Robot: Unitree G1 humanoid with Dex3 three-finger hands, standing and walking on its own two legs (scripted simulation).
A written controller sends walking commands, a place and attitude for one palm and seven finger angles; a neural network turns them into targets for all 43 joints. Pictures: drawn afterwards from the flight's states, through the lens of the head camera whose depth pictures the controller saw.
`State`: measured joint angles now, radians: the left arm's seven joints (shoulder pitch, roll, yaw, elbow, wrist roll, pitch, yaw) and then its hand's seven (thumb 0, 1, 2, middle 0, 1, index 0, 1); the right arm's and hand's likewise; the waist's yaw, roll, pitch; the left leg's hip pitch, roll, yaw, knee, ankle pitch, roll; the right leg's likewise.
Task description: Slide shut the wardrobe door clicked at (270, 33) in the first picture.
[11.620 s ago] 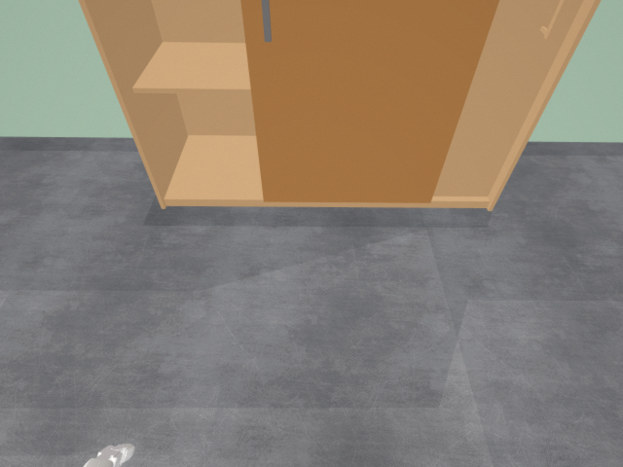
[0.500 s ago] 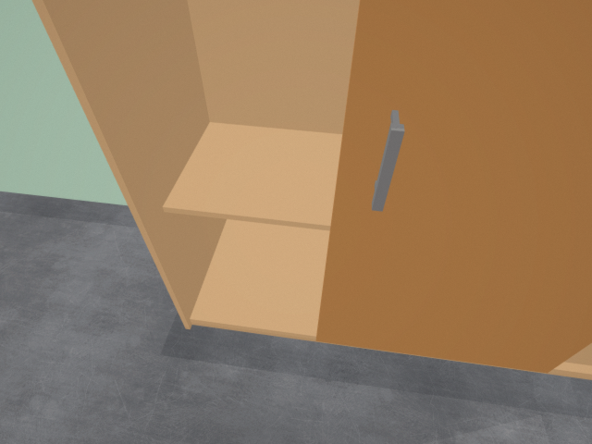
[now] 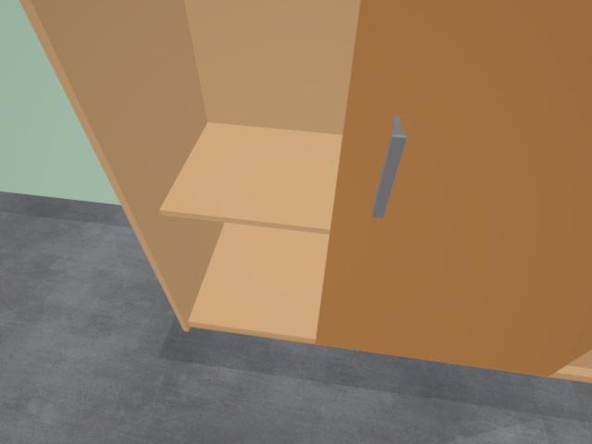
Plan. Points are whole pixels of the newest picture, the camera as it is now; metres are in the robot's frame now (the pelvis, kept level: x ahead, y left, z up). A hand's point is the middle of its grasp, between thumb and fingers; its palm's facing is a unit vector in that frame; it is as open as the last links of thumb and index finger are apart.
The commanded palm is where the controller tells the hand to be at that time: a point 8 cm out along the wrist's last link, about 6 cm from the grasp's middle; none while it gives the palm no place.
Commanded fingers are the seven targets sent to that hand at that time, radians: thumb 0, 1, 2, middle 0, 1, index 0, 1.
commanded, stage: look again from close up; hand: right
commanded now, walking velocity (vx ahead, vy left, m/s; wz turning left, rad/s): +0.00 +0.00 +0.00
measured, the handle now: (386, 169) +0.53 -0.12 +0.09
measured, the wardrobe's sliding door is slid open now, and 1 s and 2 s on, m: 0.46 0.46 0.46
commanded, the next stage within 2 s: raise the hand with hooked fingers in 1.32 s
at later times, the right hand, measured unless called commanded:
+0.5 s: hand out of the picture +0.00 -0.16 -0.17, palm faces +0.02 +0.98 -0.17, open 7.4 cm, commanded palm none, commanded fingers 0.00 -0.90 -0.90 0.20 0.30 0.20 0.30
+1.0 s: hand out of the picture +0.01 -0.15 -0.17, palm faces +0.02 +0.98 -0.18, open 7.4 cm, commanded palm none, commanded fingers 0.00 -0.90 -0.90 0.20 0.30 0.20 0.30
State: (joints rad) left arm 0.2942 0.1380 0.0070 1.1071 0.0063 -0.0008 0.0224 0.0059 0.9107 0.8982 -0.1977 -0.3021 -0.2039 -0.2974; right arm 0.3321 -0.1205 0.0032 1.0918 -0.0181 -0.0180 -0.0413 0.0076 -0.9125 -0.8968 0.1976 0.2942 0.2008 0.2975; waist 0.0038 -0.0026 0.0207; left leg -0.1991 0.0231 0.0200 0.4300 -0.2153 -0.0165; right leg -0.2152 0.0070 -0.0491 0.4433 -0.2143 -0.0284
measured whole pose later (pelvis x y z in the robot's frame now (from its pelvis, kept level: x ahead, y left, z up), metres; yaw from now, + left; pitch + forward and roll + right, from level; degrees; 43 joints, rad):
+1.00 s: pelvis +0.02 +0.01 +0.00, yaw +0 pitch -1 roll +0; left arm 0.30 0.14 0.00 1.13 0.01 -0.01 0.03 0.00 0.91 0.90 -0.20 -0.30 -0.20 -0.30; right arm 0.32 -0.13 0.00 1.12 -0.02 -0.02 -0.04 0.01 -0.91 -0.90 0.20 0.29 0.20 0.30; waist 0.00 -0.01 0.02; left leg -0.15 0.01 0.02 0.40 -0.23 0.00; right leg -0.16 -0.01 -0.05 0.40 -0.23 -0.01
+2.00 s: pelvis -0.01 +0.04 -0.08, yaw -4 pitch +9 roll +2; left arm 0.16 0.25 0.02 0.51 0.00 -0.25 0.04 0.01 0.90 0.90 -0.20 -0.30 -0.20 -0.30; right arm 0.52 -0.20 -0.19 -0.09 0.25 -0.50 0.19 0.02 -0.43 -0.69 0.23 0.60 0.23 0.61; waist -0.07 -0.01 -0.10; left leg -0.70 0.00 0.13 1.05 -0.51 0.05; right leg -0.77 -0.03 0.07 1.09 -0.48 0.03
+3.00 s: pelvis +0.00 +0.01 -0.02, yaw -3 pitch +1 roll +2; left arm 0.25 0.25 -0.08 0.62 -0.05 -0.29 0.11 0.01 0.90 0.90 -0.20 -0.30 -0.21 -0.30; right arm 0.00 -0.40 -0.43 0.16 0.34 -0.07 0.39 -0.01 0.49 -0.30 0.30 1.19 0.30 1.19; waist -0.05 -0.04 -0.04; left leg -0.30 0.00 0.08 0.61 -0.32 0.00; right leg -0.37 -0.01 0.01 0.68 -0.33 -0.01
